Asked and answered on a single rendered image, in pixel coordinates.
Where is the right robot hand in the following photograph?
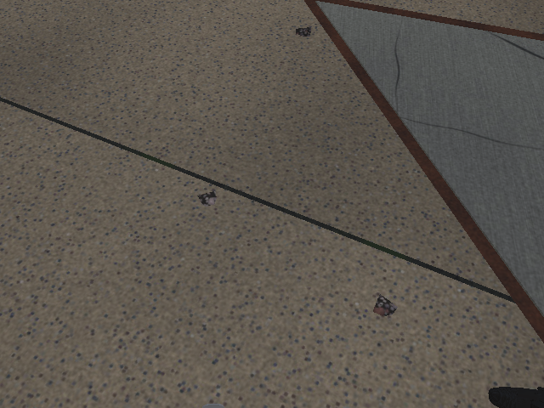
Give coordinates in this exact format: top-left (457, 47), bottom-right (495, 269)
top-left (488, 387), bottom-right (544, 408)

